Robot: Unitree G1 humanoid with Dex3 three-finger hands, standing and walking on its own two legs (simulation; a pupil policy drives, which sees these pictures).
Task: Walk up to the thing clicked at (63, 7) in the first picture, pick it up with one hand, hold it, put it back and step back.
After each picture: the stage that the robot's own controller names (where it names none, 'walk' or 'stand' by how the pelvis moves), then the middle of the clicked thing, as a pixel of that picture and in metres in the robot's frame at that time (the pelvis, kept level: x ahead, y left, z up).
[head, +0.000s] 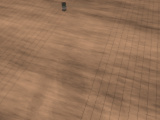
stand; (64, 6) +2.13 +0.29 -0.72
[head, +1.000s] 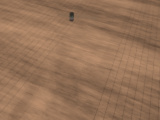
walk; (71, 16) +2.00 +0.17 -0.70
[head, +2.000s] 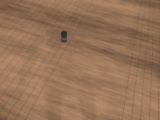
walk; (64, 36) +1.33 +0.16 -0.70
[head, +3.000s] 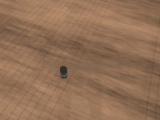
walk; (63, 72) +0.84 +0.17 -0.71
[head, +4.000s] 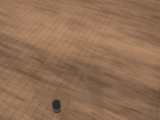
walk; (56, 106) +0.54 +0.18 -0.71
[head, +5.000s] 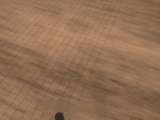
stand; (59, 119) +0.41 +0.17 -0.70
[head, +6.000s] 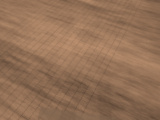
stand; out of the picture +0.37 +0.16 -0.71
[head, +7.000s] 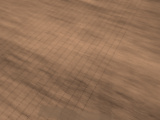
stand; out of the picture +0.40 +0.17 -0.71
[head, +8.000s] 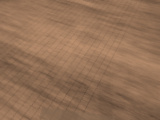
stand; out of the picture +0.40 +0.17 -0.72
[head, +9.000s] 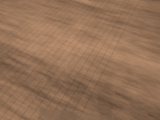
stand; out of the picture +0.38 +0.18 -0.72
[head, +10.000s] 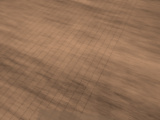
stand; out of the picture +0.37 +0.18 -0.73
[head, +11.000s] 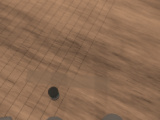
go down; (54, 93) +0.42 +0.17 -0.58
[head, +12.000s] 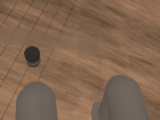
go down; (32, 57) +0.47 +0.18 -0.31
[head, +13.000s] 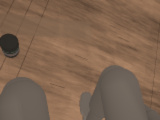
close in; (10, 46) +0.47 +0.20 -0.28
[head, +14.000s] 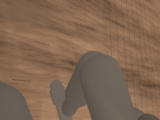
close; out of the picture +0.47 +0.23 -0.23
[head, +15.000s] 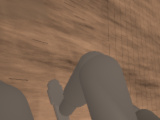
close; out of the picture +0.46 +0.24 -0.24
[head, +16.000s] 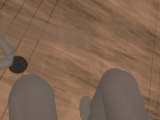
lift; (18, 64) +0.40 +0.19 -0.27
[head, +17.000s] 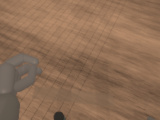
lift; (59, 118) +0.37 +0.14 -0.60
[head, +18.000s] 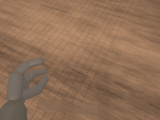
stand; out of the picture +0.35 +0.15 -0.68
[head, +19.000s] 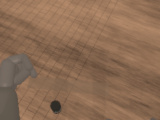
crouch; (56, 107) +0.38 +0.15 -0.60
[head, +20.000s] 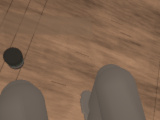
lower; (14, 59) +0.43 +0.17 -0.28
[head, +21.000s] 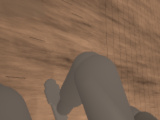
lower; out of the picture +0.41 +0.21 -0.24
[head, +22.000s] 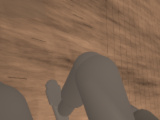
lower; out of the picture +0.41 +0.21 -0.24
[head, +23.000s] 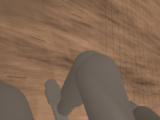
lower; out of the picture +0.41 +0.21 -0.23
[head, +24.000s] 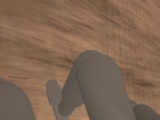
lower; out of the picture +0.41 +0.20 -0.23
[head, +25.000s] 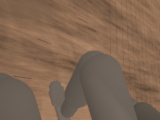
loosen; out of the picture +0.42 +0.20 -0.23
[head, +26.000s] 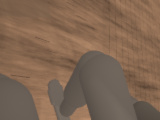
withdraw; out of the picture +0.35 +0.15 -0.25
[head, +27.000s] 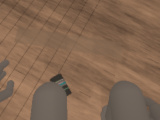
walk; (60, 86) +0.34 +0.10 -0.38
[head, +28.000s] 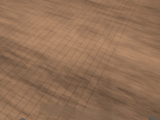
stand; out of the picture +0.25 +0.10 -0.68
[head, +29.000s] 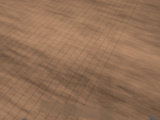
stand; out of the picture +0.25 +0.15 -0.69
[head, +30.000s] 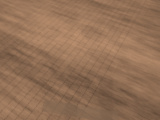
stand; out of the picture +0.23 +0.16 -0.72
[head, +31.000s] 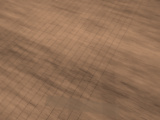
walk; out of the picture +0.22 +0.21 -0.74
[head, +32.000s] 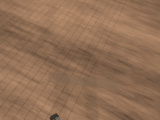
walk; out of the picture +0.34 +0.14 -0.73
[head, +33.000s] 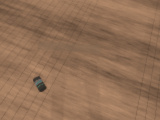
walk; (39, 84) +0.60 +0.33 -0.72
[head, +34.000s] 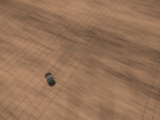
stand; (50, 79) +0.80 +0.33 -0.73
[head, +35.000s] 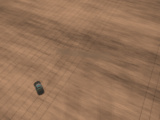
stand; (39, 88) +0.77 +0.42 -0.75
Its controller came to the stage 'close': yes
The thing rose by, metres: 0.01
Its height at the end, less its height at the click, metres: -0.02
